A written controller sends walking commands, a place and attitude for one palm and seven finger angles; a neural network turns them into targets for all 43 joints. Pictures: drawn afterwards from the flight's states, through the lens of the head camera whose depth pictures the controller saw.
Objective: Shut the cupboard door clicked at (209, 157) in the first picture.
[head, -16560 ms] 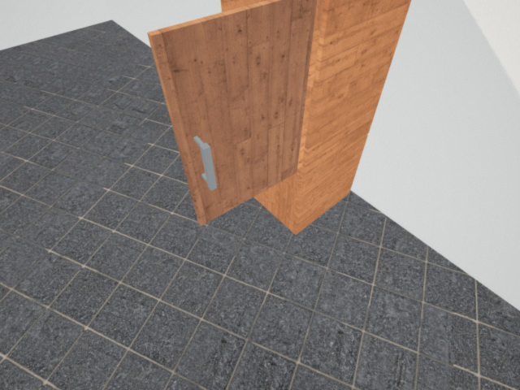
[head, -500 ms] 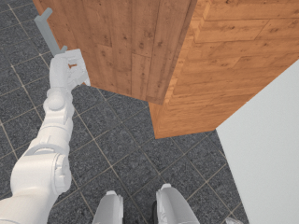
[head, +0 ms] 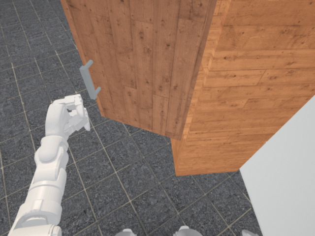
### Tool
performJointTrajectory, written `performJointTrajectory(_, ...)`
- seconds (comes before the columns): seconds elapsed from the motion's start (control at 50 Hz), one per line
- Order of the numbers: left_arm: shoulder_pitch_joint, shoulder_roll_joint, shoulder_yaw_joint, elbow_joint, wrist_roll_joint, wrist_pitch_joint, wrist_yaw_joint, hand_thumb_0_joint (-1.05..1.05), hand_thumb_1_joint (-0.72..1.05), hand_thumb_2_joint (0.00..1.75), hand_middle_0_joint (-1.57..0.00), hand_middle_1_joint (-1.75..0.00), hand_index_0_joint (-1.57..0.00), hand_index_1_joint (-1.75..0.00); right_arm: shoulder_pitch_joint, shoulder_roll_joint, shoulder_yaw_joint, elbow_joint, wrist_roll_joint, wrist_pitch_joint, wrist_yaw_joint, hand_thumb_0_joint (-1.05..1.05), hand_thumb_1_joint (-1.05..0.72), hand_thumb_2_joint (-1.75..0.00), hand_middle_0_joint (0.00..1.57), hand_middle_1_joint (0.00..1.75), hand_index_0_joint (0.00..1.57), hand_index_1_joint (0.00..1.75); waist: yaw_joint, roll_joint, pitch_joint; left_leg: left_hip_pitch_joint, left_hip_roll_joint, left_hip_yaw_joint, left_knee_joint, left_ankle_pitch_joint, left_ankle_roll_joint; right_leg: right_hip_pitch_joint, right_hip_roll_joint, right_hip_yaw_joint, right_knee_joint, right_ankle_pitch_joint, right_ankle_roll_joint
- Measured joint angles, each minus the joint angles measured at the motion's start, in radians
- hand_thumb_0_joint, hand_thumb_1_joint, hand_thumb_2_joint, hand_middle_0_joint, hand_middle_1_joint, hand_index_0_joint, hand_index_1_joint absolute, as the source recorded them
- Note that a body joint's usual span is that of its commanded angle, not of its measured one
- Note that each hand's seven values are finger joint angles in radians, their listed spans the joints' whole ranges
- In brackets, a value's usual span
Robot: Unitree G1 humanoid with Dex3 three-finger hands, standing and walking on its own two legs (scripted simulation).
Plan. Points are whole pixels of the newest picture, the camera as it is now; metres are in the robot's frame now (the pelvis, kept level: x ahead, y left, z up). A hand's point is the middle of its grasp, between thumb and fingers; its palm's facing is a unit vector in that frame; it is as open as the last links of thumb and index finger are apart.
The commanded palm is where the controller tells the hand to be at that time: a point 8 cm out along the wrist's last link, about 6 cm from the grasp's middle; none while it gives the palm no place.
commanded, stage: draw the hand back to the body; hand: left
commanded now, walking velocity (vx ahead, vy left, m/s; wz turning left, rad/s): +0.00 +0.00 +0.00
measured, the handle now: (91, 80) +0.63 +0.23 -0.02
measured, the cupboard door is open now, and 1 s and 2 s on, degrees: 65 65 65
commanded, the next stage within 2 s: step back with the hand held close in 1.14 s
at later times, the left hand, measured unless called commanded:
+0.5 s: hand (21, 144) +0.27 +0.24 +0.16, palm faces +0.33 -0.89 -0.30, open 4.1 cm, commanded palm +0.22 +0.29 +0.18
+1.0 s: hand out of the picture +0.20 +0.27 +0.20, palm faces +0.48 -0.79 -0.39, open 7.3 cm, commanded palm +0.15 +0.30 +0.23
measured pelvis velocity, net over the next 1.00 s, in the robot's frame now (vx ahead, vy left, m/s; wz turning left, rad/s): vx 0.02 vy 0.00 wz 0.01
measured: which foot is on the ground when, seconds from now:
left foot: down 0.00-1.00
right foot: down 0.00-1.00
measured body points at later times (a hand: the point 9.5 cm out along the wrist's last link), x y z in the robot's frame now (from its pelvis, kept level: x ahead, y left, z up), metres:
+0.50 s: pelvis +0.02 +0.01 +0.05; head +0.01 -0.02 +0.50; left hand +0.25 +0.29 +0.18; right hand +0.22 -0.20 -0.03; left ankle +0.00 +0.11 -0.69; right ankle +0.02 -0.10 -0.69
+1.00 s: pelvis +0.02 +0.00 +0.06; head +0.00 -0.03 +0.50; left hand +0.17 +0.31 +0.23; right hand +0.20 -0.22 -0.04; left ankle +0.00 +0.11 -0.69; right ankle +0.02 -0.11 -0.69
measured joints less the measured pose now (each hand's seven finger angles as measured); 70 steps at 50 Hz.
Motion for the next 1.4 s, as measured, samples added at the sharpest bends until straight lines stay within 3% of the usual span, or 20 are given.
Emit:
performJointTrajectory(0.08,0.100,-0.007,-0.024,-0.088,-0.031,0.045,-0.052,0.02,0.90,0.90,-1.28,-1.47,-1.28,-1.48,-0.037,-0.023,-0.013,-0.023,0.010,-0.018,-0.010,0.01,-0.90,-0.89,0.20,0.30,0.21,0.30,0.012,0.004,0.004,0.074,-0.002,0.007,-0.046,0.012,0.004,0.072,-0.001,0.007,-0.044,0.013,0.004)
performJointTrajectory(0.14,0.217,-0.010,-0.060,-0.218,0.041,0.119,0.038,0.02,0.90,0.90,-1.24,-1.43,-1.23,-1.43,-0.070,-0.016,-0.022,-0.040,0.009,-0.004,-0.033,0.01,-0.90,-0.89,0.20,0.30,0.21,0.30,0.024,0.001,0.014,0.162,-0.010,0.024,-0.112,0.031,0.005,0.147,-0.008,0.026,-0.089,0.024,0.008)
performJointTrajectory(0.22,0.346,-0.015,-0.092,-0.376,0.093,0.207,0.153,0.02,0.90,0.89,-1.16,-1.34,-1.16,-1.34,-0.106,0.002,-0.016,-0.052,0.007,-0.001,-0.066,0.01,-0.90,-0.89,0.20,0.30,0.20,0.30,0.047,0.006,0.030,0.277,-0.021,0.028,-0.208,0.064,0.012,0.257,-0.017,0.031,-0.171,0.048,0.014)
performJointTrajectory(0.32,0.414,-0.004,-0.087,-0.488,0.117,0.271,0.230,0.02,0.89,0.89,-1.04,-1.21,-1.04,-1.21,-0.145,0.025,0.009,-0.040,0.003,-0.015,-0.085,0.01,-0.90,-0.89,0.20,0.30,0.20,0.30,0.084,0.011,0.062,0.400,-0.028,0.017,-0.305,0.101,0.013,0.383,-0.024,0.022,-0.265,0.078,0.016)
performJointTrajectory(0.44,0.508,-0.001,-0.066,-0.629,0.122,0.308,0.258,0.02,0.90,0.89,-0.88,-1.03,-0.88,-1.04,-0.164,0.039,0.036,-0.023,-0.008,-0.049,-0.077,0.01,-0.90,-0.89,0.20,0.30,0.21,0.30,0.111,0.031,0.091,0.519,-0.034,0.011,-0.407,0.139,0.015,0.504,-0.029,0.018,-0.364,0.112,0.020)
performJointTrajectory(0.58,0.642,0.006,-0.023,-0.784,0.122,0.322,0.253,0.02,0.89,0.89,-0.69,-0.83,-0.69,-0.83,-0.156,0.047,0.046,0.005,-0.022,-0.071,-0.061,0.01,-0.90,-0.89,0.20,0.30,0.21,0.30,0.125,0.043,0.113,0.607,-0.037,0.012,-0.491,0.171,0.016,0.586,-0.031,0.020,-0.437,0.138,0.022)
performJointTrajectory(0.82,0.840,0.059,0.134,-1.016,0.117,0.295,0.267,0.01,0.89,0.89,-0.37,-0.47,-0.36,-0.47,-0.126,0.029,0.012,0.053,-0.031,-0.109,-0.051,0.01,-0.90,-0.89,0.20,0.30,0.21,0.30,0.142,0.057,0.116,0.653,-0.029,0.011,-0.524,0.183,0.010,0.634,-0.022,0.019,-0.475,0.153,0.017)
performJointTrajectory(1.02,0.801,0.015,0.100,-0.946,0.121,0.301,0.271,0.01,0.89,0.89,-0.24,-0.33,-0.23,-0.33,-0.139,0.024,0.002,0.069,-0.032,-0.124,-0.064,0.01,-0.90,-0.89,0.20,0.30,0.21,0.30,0.140,0.044,0.148,0.647,-0.027,0.010,-0.532,0.203,0.005,0.623,-0.021,0.017,-0.470,0.165,0.010)
performJointTrajectory(1.28,0.806,0.045,0.125,-0.967,0.120,0.269,0.265,0.01,0.89,0.89,-0.22,-0.30,-0.21,-0.31,-0.137,0.033,0.000,0.071,-0.031,-0.142,-0.064,0.01,-0.90,-0.89,0.20,0.30,0.21,0.30,0.127,0.046,0.141,0.664,-0.015,0.019,-0.538,0.201,0.000,0.639,-0.008,0.026,-0.486,0.172,0.006)
performJointTrajectory(1.4,0.840,0.032,0.137,-0.953,0.132,0.225,0.275,0.01,0.89,0.89,-0.21,-0.30,-0.21,-0.31,-0.152,0.008,-0.018,0.049,-0.031,-0.093,-0.046,0.01,-0.90,-0.89,0.20,0.30,0.21,0.30,0.092,0.069,0.119,0.542,-0.006,0.004,-0.463,0.179,0.008,0.560,0.001,0.009,-0.494,0.191,0.010)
